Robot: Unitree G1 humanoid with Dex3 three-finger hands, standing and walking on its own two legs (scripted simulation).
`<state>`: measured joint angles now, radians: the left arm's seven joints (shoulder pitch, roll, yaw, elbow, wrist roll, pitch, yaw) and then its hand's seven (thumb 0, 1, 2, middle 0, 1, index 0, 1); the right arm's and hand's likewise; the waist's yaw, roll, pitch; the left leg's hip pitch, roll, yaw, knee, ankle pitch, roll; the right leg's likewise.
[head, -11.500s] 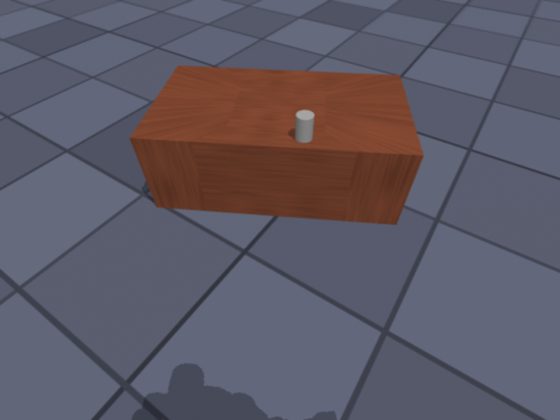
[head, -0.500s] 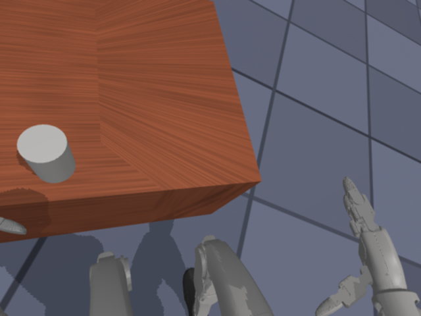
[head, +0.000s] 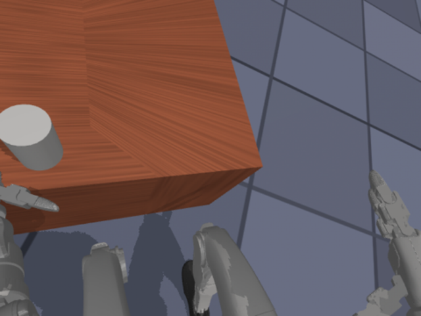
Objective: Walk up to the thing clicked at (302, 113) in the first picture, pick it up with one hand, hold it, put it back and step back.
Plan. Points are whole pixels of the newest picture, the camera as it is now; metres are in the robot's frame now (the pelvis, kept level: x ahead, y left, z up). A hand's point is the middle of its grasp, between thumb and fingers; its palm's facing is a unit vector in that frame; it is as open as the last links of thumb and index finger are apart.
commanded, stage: close in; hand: left
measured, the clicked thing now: (33, 140) +0.47 +0.22 -0.07
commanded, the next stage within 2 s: rest palm in 0.18 s
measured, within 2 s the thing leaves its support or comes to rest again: leaves its support in 1.60 s
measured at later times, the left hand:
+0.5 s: hand (35, 153) +0.45 +0.22 -0.07, palm faces +0.21 -0.98 -0.01, open 17.5 cm
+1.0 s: hand (31, 140) +0.47 +0.22 -0.06, palm faces +0.17 -0.98 +0.02, open 14.2 cm
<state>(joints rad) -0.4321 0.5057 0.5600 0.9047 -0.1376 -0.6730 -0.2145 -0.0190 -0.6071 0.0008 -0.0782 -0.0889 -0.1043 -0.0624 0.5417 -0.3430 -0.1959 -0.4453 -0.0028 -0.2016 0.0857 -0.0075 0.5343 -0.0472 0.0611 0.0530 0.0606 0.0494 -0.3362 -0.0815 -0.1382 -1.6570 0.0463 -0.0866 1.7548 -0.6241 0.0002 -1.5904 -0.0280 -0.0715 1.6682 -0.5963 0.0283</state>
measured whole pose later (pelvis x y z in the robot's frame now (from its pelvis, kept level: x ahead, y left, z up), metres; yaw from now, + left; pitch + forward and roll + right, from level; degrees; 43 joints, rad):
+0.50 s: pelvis +0.01 -0.01 +0.00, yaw +0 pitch +32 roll -5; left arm -0.46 0.46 0.55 0.96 -0.08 -0.72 -0.10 -0.02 -0.60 0.04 -0.11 -0.07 -0.11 -0.06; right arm 0.50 -0.32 -0.16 -0.41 -0.03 -0.09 0.12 -0.01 0.51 -0.06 0.06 0.05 0.06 0.05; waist -0.33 -0.06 -0.17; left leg -1.66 0.06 -0.07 1.75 -0.65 -0.01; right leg -1.62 -0.02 -0.05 1.68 -0.62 0.02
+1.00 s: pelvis +0.01 +0.00 +0.01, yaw +0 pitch +32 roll -6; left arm -0.51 0.53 0.56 0.99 -0.10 -0.68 -0.16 -0.02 -0.51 0.23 -0.58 -0.44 -0.59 -0.43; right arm 0.53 -0.34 -0.16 -0.47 0.00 -0.08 0.11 -0.01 0.50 -0.05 0.06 0.05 0.06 0.05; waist -0.36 -0.07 -0.17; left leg -1.66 0.06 -0.08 1.73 -0.64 -0.01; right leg -1.60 -0.02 -0.06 1.65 -0.61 0.02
